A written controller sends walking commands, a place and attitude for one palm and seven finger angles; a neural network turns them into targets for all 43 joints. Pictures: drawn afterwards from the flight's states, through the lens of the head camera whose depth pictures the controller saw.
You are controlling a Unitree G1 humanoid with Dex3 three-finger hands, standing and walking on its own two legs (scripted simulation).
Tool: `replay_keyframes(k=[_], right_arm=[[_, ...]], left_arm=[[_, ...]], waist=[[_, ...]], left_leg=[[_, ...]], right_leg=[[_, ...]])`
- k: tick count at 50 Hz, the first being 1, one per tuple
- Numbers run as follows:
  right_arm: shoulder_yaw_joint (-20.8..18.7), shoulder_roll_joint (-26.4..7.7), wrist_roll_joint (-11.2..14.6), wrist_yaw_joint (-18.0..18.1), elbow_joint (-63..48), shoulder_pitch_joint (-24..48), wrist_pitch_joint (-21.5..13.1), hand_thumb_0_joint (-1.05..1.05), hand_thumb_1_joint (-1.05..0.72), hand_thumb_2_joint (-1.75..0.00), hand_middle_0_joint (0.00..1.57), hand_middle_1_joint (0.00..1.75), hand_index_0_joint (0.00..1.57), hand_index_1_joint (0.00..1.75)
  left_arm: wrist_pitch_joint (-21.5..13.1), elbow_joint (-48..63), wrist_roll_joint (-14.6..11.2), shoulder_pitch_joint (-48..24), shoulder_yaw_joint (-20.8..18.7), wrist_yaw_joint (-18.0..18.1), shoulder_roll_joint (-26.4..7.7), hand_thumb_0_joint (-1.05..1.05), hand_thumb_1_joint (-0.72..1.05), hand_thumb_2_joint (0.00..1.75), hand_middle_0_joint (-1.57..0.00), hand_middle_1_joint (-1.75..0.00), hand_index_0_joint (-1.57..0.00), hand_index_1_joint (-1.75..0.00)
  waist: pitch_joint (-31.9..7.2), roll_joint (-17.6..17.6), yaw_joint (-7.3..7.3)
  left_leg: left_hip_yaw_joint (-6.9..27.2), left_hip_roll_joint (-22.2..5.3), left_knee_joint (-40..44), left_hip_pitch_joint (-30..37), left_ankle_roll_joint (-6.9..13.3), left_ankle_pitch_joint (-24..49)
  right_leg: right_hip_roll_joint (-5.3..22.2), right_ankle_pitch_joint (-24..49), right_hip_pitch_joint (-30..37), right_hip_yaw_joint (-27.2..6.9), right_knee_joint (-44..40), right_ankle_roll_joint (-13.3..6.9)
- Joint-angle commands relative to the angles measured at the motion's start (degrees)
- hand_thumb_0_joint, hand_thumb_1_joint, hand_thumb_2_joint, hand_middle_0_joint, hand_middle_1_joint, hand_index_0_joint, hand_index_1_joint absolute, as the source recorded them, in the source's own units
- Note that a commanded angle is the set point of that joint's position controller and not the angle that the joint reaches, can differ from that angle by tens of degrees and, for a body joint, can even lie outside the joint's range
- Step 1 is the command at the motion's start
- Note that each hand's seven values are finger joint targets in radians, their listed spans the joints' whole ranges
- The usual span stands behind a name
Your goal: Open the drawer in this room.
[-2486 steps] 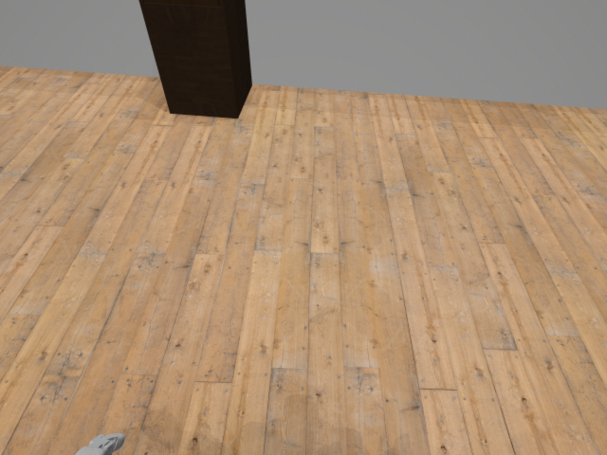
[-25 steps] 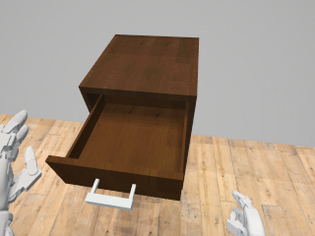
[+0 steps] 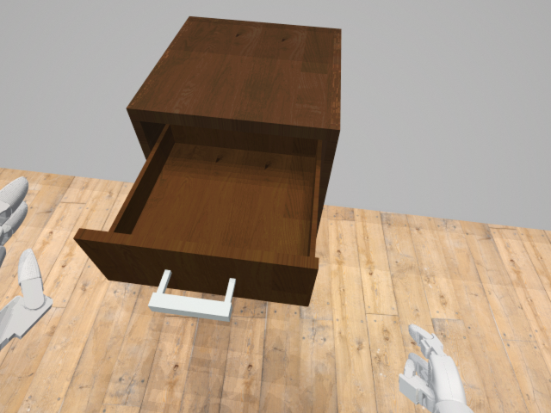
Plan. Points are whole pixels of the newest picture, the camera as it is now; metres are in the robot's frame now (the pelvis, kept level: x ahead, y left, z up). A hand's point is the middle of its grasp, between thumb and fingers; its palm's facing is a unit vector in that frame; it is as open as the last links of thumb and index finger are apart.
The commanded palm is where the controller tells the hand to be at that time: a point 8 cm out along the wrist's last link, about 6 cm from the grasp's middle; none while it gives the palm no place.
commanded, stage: step back with the hand held close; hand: left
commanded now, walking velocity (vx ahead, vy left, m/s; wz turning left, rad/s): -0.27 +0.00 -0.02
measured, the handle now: (195, 293) +0.30 +0.16 -0.06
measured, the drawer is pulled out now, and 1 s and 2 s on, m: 0.29 0.29 0.29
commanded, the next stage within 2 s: stop stepping back and stand still in 0.88 s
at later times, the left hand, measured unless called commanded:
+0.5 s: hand (45, 345) +0.16 +0.22 +0.17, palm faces +0.33 -0.81 -0.48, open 7.4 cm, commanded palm +0.08 +0.27 +0.19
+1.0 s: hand out of the picture +0.07 +0.16 +0.18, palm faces +0.24 -0.85 -0.47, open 7.4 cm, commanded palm -0.01 +0.22 +0.19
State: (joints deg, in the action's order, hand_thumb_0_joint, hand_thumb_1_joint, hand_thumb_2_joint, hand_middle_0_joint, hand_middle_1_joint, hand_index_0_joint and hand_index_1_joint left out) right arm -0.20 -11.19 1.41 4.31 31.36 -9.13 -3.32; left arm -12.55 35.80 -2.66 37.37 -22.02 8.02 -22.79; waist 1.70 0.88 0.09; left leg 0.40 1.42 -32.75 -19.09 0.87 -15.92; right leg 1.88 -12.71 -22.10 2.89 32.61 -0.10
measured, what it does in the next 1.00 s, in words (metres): walks backwards: right foot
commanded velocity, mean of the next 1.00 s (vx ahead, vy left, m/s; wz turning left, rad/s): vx -0.35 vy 0.01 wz -0.02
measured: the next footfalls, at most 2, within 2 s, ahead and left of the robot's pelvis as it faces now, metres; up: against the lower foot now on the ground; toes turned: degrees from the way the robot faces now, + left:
right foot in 0.96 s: -0.17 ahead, -0.17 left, +0.00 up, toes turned -2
left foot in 1.26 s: -0.19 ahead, +0.05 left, +0.00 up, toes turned +2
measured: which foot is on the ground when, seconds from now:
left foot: down 0.00-1.00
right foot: down 0.00-0.64, up 0.66-0.94, down 0.96-1.00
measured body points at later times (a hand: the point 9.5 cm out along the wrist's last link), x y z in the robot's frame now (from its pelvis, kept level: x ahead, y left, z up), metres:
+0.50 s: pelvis -0.05 -0.01 -0.01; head -0.01 -0.01 +0.44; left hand +0.13 +0.26 +0.19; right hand +0.13 -0.25 -0.09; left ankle +0.01 +0.11 -0.73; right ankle +0.02 -0.12 -0.73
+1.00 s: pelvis -0.16 -0.05 -0.01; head -0.10 -0.04 +0.44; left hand +0.05 +0.20 +0.20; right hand +0.04 -0.25 -0.09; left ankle -0.05 +0.11 -0.73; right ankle -0.21 -0.17 -0.73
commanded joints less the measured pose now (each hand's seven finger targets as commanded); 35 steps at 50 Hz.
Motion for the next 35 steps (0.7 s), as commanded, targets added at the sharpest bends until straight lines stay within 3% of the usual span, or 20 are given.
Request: replay_keyframes(k=[1,4,7,8,10,12,14,16,18,21,24,26,28,29,30,31,32,33,34,35], right_arm=[[-2.5,-7.7,-0.3,0.5,-8.9,4.2,-4.1,0.0,-0.9,-0.9,0.2,0.3,0.2,0.3],[-2.8,-8.0,-0.6,0.4,-8.4,3.4,-4.3,0.0,-0.9,-0.9,0.2,0.3,0.2,0.3],[-2.6,-7.8,-0.6,0.3,-7.8,3.1,-4.4,0.0,-0.9,-0.9,0.2,0.3,0.2,0.3],[-2.4,-7.8,-0.8,0.2,-7.7,3.0,-4.4,0.0,-0.9,-0.9,0.2,0.3,0.2,0.3],[-2.1,-7.7,-1.2,0.5,-7.9,3.6,-4.5,0.0,-0.9,-0.9,0.2,0.3,0.2,0.3],[-2.1,-8.0,-1.0,0.6,-8.6,4.7,-4.9,0.0,-0.9,-0.9,0.2,0.3,0.2,0.3],[-2.5,-7.7,-0.6,0.6,-9.0,5.7,-5.4,0.0,-0.9,-0.9,0.2,0.3,0.2,0.3],[-2.6,-7.4,-1.1,0.6,-9.0,5.1,-5.7,0.0,-0.9,-0.9,0.2,0.3,0.2,0.3],[-2.9,-7.7,-0.8,0.3,-8.6,4.2,-6.0,0.0,-0.9,-0.9,0.2,0.3,0.2,0.3],[-3.2,-7.5,-0.7,-0.1,-7.2,3.4,-6.0,0.0,-0.9,-0.9,0.2,0.3,0.2,0.3],[-4.0,-7.1,-0.4,-1.0,-5.7,2.2,-5.3,0.0,-0.9,-0.9,0.2,0.3,0.2,0.3],[-3.6,-6.6,-0.5,-1.1,-5.6,3.7,-4.4,0.0,-0.9,-0.9,0.2,0.3,0.2,0.3],[-2.6,-5.4,-1.1,-0.6,-6.1,4.9,-3.5,0.0,-0.9,-0.9,0.2,0.3,0.2,0.3],[-2.2,-5.5,-1.2,-0.3,-5.8,6.2,-3.2,0.0,-0.9,-0.9,0.2,0.3,0.2,0.3],[-2.1,-5.6,-1.1,0.1,-5.2,5.1,-3.0,0.0,-0.9,-0.9,0.2,0.3,0.2,0.3],[-2.7,-7.2,-1.4,0.5,-6.0,5.7,-3.5,0.0,-0.9,-0.9,0.2,0.3,0.2,0.3],[-3.1,-6.6,-2.3,0.4,-6.5,6.1,-4.3,0.0,-0.9,-0.9,0.2,0.3,0.2,0.3],[-3.6,-5.9,-2.7,0.2,-5.4,4.5,-5.4,0.0,-0.9,-0.9,0.2,0.3,0.2,0.3],[-4.0,-5.7,-2.8,0.0,-4.5,4.0,-6.4,0.0,-0.9,-0.9,0.2,0.3,0.2,0.3],[-4.0,-5.8,-2.8,-0.2,-4.6,3.3,-6.7,0.0,-0.9,-0.9,0.2,0.3,0.2,0.3]], left_arm=[[-3.8,11.2,0.0,-1.6,-5.7,1.9,-7.1,0.0,0.9,0.9,-0.2,-0.3,-0.2,-0.3],[-4.0,10.5,0.3,-3.3,-6.4,2.4,-8.3,0.0,0.9,0.9,-0.2,-0.3,-0.2,-0.3],[-4.2,10.6,0.3,-3.8,-5.1,2.7,-7.6,0.0,0.9,0.9,-0.2,-0.3,-0.2,-0.3],[-4.2,10.9,0.3,-3.8,-5.0,2.8,-7.5,0.0,0.9,0.9,-0.2,-0.3,-0.2,-0.3],[-4.3,12.0,0.6,-3.3,-5.6,3.1,-8.1,0.0,0.9,0.9,-0.2,-0.3,-0.2,-0.3],[-4.7,13.3,0.9,-2.5,-6.2,3.2,-8.0,0.0,0.9,0.9,-0.2,-0.3,-0.2,-0.3],[-4.9,10.9,1.5,-0.9,-7.4,3.2,-8.3,0.0,0.9,0.9,-0.2,-0.3,-0.2,-0.3],[-5.3,11.9,1.4,-1.3,-7.7,3.1,-8.1,0.0,0.9,0.9,-0.2,-0.3,-0.2,-0.3],[-5.5,12.1,0.8,-0.2,-7.6,2.4,-8.0,0.0,0.9,0.9,-0.2,-0.3,-0.2,-0.3],[-5.8,11.5,0.1,-0.3,-7.6,1.8,-8.2,0.0,0.9,0.9,-0.2,-0.3,-0.2,-0.3],[-5.4,11.3,-0.4,-0.3,-8.1,1.8,-9.5,0.0,0.9,0.9,-0.2,-0.3,-0.2,-0.3],[-4.8,12.2,-0.4,-0.6,-6.6,1.8,-9.0,0.0,0.9,0.9,-0.2,-0.3,-0.2,-0.3],[-4.3,11.2,0.1,0.8,-8.3,2.1,-9.5,0.0,0.9,0.9,-0.2,-0.3,-0.2,-0.3],[-4.0,9.9,0.4,1.2,-9.6,2.2,-10.7,0.0,0.9,0.9,-0.2,-0.3,-0.2,-0.3],[-4.1,10.7,0.3,1.5,-8.0,2.0,-9.0,0.0,0.9,0.9,-0.2,-0.3,-0.2,-0.3],[-4.8,13.4,0.5,0.2,-7.1,2.0,-8.4,0.0,0.9,0.9,-0.2,-0.3,-0.2,-0.3],[-5.5,15.6,1.3,-1.8,-7.1,2.2,-8.5,0.0,0.9,0.9,-0.2,-0.3,-0.2,-0.3],[-5.9,14.6,0.8,-1.2,-7.2,2.2,-8.3,0.0,0.9,0.9,-0.2,-0.3,-0.2,-0.3],[-6.2,12.8,0.6,0.2,-8.0,2.3,-8.7,0.0,0.9,0.9,-0.2,-0.3,-0.2,-0.3],[-6.0,15.2,-0.2,-0.3,-6.7,2.1,-7.4,0.0,0.9,0.9,-0.2,-0.3,-0.2,-0.3]], waist=[[-6.6,-4.2,-0.34],[-5.0,0.3,-0.79],[-5.4,3.8,-0.92],[-5.6,3.3,-0.81],[-6.0,0.6,-0.84],[-6.6,-7.4,-0.42],[-7.7,-11.2,0.27],[-7.4,-9.4,0.25],[-9.8,-6.2,0.32],[-10.9,-1.3,-0.31],[-12.3,7.9,-0.78],[-11.9,9.7,-0.05],[-9.7,9.9,-0.29],[-8.4,8.0,-0.33],[-7.9,3.3,-1.2],[-7.1,-8.1,-1.0],[-8.1,-17.5,-1.14],[-9.3,-15.7,-1.54],[-11.8,-15.3,-1.16],[-11.6,-13.2,-1.07]], left_leg=[[6.5,-8.1,8.4,-10.6,2.5,-2.7],[4.8,-4.8,3.8,-8.1,1.8,-10.6],[3.5,-3.0,-1.4,-2.4,1.2,-10.6],[3.5,-3.1,-1.0,-1.1,1.2,-10.0],[5.9,-5.3,5.1,-2.7,1.9,-8.4],[10.1,-9.9,12.5,-10.6,3.3,-4.8],[12.5,-14.1,16.5,-19.2,4.7,-6.9],[11.3,-13.8,13.9,-20.1,4.7,-2.3],[8.7,-11.7,8.5,-15.3,3.6,6.2],[5.9,-8.1,2.6,-10.6,2.0,6.9],[0.8,-1.1,-11.1,-3.0,-0.7,-4.3],[1.6,-0.4,-19.4,-1.2,-0.8,-11.3],[1.5,-1.8,-11.1,-1.0,-0.4,-9.9],[0.8,-2.1,-1.3,0.6,-0.4,-6.8],[1.5,-3.9,10.0,2.0,0.2,0.0],[12.0,-12.6,17.1,-1.0,3.5,9.5],[18.3,-21.3,15.6,-1.5,6.4,25.4],[14.7,-23.1,13.3,0.8,8.4,35.1],[13.4,-23.7,13.1,-0.6,9.0,31.8],[12.9,-23.0,10.9,0.4,9.5,35.3]], right_leg=[[4.4,0.8,11.0,-7.2,-1.6,-1.0],[7.0,-8.4,4.2,-12.6,-10.1,-2.6],[9.8,-15.3,-1.6,-14.1,-15.1,-3.8],[10.1,-15.4,-2.4,-13.3,-15.1,-3.9],[7.4,-12.3,0.5,-10.1,-11.5,-2.5],[2.7,-6.0,8.6,-5.8,-1.9,-0.3],[0.4,-3.4,16.5,-3.0,7.0,0.6],[0.2,0.6,16.7,-3.4,8.1,0.4],[1.9,8.0,15.4,-5.4,5.3,-0.3],[5.5,12.8,11.3,-10.6,-0.8,-2.5],[15.8,6.9,3.1,-21.1,-14.2,-8.0],[19.1,0.9,0.2,-19.9,-17.4,-9.9],[15.4,4.0,0.7,-14.7,-14.7,-7.6],[12.2,5.8,0.3,-11.8,-11.7,-5.5],[8.8,6.8,1.6,-8.1,-5.4,-3.0],[2.5,5.3,2.2,-4.3,6.2,0.1],[-0.9,-9.3,-0.5,-2.4,17.3,1.2],[-1.8,-15.5,-3.3,-5.0,26.7,0.7],[-1.6,-17.5,-3.0,-6.4,33.9,0.7],[-2.0,-17.5,-3.9,-6.8,34.4,1.0]])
